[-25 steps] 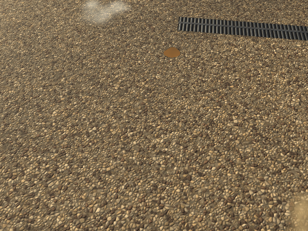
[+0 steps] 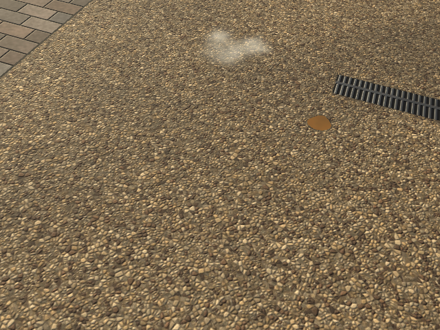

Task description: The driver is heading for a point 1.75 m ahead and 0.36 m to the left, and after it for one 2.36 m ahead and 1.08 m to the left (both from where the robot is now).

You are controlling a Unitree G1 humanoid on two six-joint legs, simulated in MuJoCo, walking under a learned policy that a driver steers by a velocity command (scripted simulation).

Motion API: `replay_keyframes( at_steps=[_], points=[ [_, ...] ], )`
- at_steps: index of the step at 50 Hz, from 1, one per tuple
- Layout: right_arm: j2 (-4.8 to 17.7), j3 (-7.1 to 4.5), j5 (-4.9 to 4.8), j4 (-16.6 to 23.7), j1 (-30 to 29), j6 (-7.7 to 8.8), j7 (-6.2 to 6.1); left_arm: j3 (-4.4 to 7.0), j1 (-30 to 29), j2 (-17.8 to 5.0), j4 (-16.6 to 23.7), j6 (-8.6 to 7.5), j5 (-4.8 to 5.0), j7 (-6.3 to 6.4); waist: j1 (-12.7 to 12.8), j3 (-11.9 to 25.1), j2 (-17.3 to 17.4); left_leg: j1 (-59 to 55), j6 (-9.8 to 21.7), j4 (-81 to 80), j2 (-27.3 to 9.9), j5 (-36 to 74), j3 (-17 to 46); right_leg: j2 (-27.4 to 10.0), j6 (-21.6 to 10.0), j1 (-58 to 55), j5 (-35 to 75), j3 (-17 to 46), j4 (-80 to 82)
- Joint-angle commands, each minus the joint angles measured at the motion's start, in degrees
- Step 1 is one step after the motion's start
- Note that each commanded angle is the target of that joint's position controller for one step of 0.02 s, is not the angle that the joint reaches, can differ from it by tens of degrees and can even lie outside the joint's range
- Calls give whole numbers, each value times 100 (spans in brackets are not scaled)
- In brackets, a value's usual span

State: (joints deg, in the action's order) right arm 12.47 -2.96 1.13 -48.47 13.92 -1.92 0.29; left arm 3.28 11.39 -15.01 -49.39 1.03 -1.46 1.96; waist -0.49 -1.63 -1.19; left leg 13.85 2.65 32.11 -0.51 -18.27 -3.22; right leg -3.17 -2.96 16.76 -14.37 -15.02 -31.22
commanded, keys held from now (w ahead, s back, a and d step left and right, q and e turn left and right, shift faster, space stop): q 0.60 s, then w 0.40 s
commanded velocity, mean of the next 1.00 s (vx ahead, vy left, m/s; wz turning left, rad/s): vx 0.11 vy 0.00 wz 0.45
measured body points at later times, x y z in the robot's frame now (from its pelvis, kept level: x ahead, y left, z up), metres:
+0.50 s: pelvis -0.01 +0.00 +0.01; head +0.03 +0.00 +0.46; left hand +0.06 +0.30 -0.10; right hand +0.16 -0.26 -0.11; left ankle -0.01 +0.09 -0.73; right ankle +0.03 -0.12 -0.71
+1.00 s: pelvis +0.04 +0.03 +0.01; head +0.04 +0.04 +0.46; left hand -0.09 +0.27 -0.12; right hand +0.28 -0.13 -0.10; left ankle +0.01 +0.12 -0.73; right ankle +0.03 -0.11 -0.73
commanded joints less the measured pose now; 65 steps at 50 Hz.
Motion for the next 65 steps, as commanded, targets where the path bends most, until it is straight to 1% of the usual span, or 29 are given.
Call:
replay_keyframes(
  at_steps=[1, 2, 4, 6, 7, 9, 13, 20, 24, 26, 27, 28, 29, 30, 31, 33, 35, 40, 45, 47, 49, 50, 51, 52, 53, 55, 56, 59, 65],
  points=[
    [1639, -389, 19, 352, 506, 136, -59, 57, 31, -173, 591, 50, 82, -3, -56, -2, 1964, -740, 1119, -1762, -2160, 3105, 3208, 306, 448, 1566, -1876, 382, -1503],
    [1501, -417, 48, 199, 935, 119, -105, 74, -353, -366, 600, 133, 26, 54, -354, 11, 1146, -670, 1615, -1539, -2172, 3818, 2876, 264, 464, 1620, -2148, 1170, -2601],
    [1130, -315, -28, 321, 254, 65, -150, 100, -128, -400, 495, 139, 113, 4, 65, -15, 641, -585, 1297, -1435, -1388, 3412, 1973, 164, 441, 1682, -1267, 1547, -2931],
    [945, -260, -96, 514, -170, 54, -148, 162, -6, -605, 443, 98, -24, -41, 163, 227, 765, -891, 1103, -1316, -1019, 3796, 1694, 212, 455, 1709, -816, 1541, -3073],
    [933, -254, -113, 536, -96, 65, -125, 170, 31, -601, 444, 103, -32, -63, 136, 406, 671, -1014, 1122, -1259, -995, 4011, 1690, 254, 489, 1667, -752, 1538, -3198],
    [1035, -288, -119, 510, 100, 95, -108, 153, -25, -524, 520, 124, 18, -71, 69, 479, 550, -1201, 1151, -1225, -996, 3983, 1794, 235, 556, 1739, -700, 1591, -3103],
    [1182, -333, -67, 498, 339, 83, -124, 128, -258, -521, 693, 174, 48, -32, -102, 351, 746, -1316, 1188, -1235, -992, 3419, 2193, 236, 618, 1824, -806, 1669, -2446],
    [1386, -403, 0, 652, 172, 23, -50, 78, -393, -552, 950, 116, 103, 0, -144, 393, 782, -763, 1163, -1096, -878, 2950, 2808, 426, 489, 1068, -956, 1769, -1568],
    [1431, -430, -6, 732, -136, -16, 6, 50, -138, -585, 1032, 36, 159, 32, -1, 459, 875, -464, 925, -933, -715, 3019, 3212, 607, 343, 245, -942, 1808, -629],
    [1368, -414, -93, 803, -481, -41, 3, 37, 337, -549, 935, -35, 135, 85, 340, 431, 758, 52, 501, -676, -351, 2287, 3159, 604, 276, -771, -52, 1754, 896],
    [1104, -344, -132, 866, -408, -22, -12, 106, 425, -892, 936, -79, 51, 144, 283, 437, 154, 641, 146, -127, 62, 1065, 2763, -184, 115, -1322, -102, 2464, 1604],
    [653, -245, -138, 908, 81, -3, -39, 173, 107, -1421, 1128, -62, 28, 158, -45, 496, -1151, 1547, -177, 1108, 1022, -1086, 1514, -1746, -356, -1775, 384, 4049, 1927],
    [1212, -375, 66, 834, 53, -36, -69, 208, 76, -1484, 1144, -8, 3, 99, 53, 385, -984, 1591, -238, 2200, 922, -1653, 1059, -2102, -984, -909, 830, 4266, 1803],
    [1340, -429, 87, 794, 11, -59, -39, 115, -73, -1121, 1199, -11, 12, 55, -75, 166, -643, 1459, -252, 2796, 682, -1376, 1129, -1897, -1082, -562, 996, 3936, 1782],
    [1297, -425, 90, 680, 64, -83, 20, 44, -258, -822, 1203, -24, 20, 6, -146, 36, -441, 1420, -245, 3021, 566, -886, 1124, -1428, -887, -418, 165, 3390, 1867],
    [1180, -381, 85, 598, 181, -110, 191, 26, -301, -771, 1208, -56, -18, -2, -112, 11, -924, 1719, -293, 3201, 553, -357, 983, -874, -619, -742, -978, 2921, 2083],
    [1099, -328, 83, 622, -28, -75, 282, 54, 87, -808, 1056, -125, 2, -35, 88, -52, -808, 1991, -344, 3021, 568, -192, 984, -853, -667, -1113, -1326, 2917, 2226],
    [888, -200, 118, 593, -437, 60, 286, 129, 733, -872, 647, -362, 13, -122, 316, -173, -638, 2118, -379, 1873, 408, 17, 926, -1033, -782, -1706, -1060, 2808, 2365],
    [711, -24, 89, 668, -884, 199, 305, 198, 915, -989, 395, -400, 5, -248, 400, -279, -783, 941, -223, 377, 146, -377, 151, -1030, -877, -930, -908, 2464, 2305],
    [703, 5, 59, 614, -723, 269, 267, 228, 938, -1035, 314, -364, 39, -297, 246, -325, -696, 166, -40, -321, 221, -36, -46, -1037, -877, -475, -771, 2394, 2126],
    [766, -15, 99, 259, 186, 388, 166, 191, 817, -889, 293, -339, 93, -298, -236, -115, -268, -1423, 129, -1057, 342, 392, -21, -780, -684, 391, -545, 2078, 1318],
    [1062, -93, 150, 39, 929, 465, 90, 71, 668, -525, 398, -362, 62, -303, -577, 262, 422, -2392, 241, -1447, -391, -271, 941, -393, -469, 1021, -670, 1611, 181],
    [1789, -254, 149, 28, 1471, 495, 25, -86, 361, -38, 776, -410, 88, -343, -782, 496, 1820, -2945, 760, -2364, -1932, -2175, 3464, 373, -162, 2322, -1547, 888, -1626],
    [1769, -269, 86, -37, 1348, 490, 4, 76, 239, -672, 751, -373, -16, -290, -665, -50, 1152, -2213, 1143, -2477, -2206, -2239, 3990, 302, -252, 2723, -1712, 1415, -2521],
    [1391, -157, 57, 72, 874, 499, 23, 122, 327, -769, 653, -369, 9, -338, -353, -368, 716, -1932, 1082, -2372, -1868, -1955, 3393, 30, -308, 2746, -1188, 1686, -2800],
    [977, -33, 27, 164, 431, 565, 25, 106, 492, -664, 482, -390, 29, -434, -62, -379, 683, -1610, 814, -2543, -1328, -688, 2414, -174, -200, 2433, -428, 1648, -2668],
    [885, 1, 14, 138, 422, 606, 8, 95, 526, -639, 411, -362, -41, -458, -17, -320, 710, -1570, 764, -2568, -1162, 11, 2063, -209, -103, 2314, -200, 1572, -2668],
    [890, 6, -56, -77, 730, 694, 13, 59, 275, -494, 458, -301, -95, -494, 12, -236, 628, -1585, 858, -2522, -1028, 1711, 1490, -219, 125, 2418, 209, 1396, -2734],
    [869, 36, -45, -418, 1104, 707, -1, -78, -958, -266, 894, -278, -48, -517, -166, -509, 617, -1353, 868, -2555, -885, 2870, 901, -125, 275, 2305, 991, 1121, -1357]
  ],
)
Keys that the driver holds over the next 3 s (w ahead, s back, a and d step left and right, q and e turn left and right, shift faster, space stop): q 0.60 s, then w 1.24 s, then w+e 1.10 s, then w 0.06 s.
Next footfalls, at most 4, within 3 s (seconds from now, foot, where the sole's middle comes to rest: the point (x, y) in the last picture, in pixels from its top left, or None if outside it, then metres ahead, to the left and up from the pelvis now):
0.54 right None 0.07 -0.10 -0.77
1.00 left None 0.04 0.14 -0.77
1.48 right None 0.43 0.12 -0.77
2.02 left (83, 285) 0.62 0.42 -0.77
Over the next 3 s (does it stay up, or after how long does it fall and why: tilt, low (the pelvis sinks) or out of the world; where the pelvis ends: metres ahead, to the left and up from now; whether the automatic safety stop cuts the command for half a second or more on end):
stays up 1.01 0.34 0.01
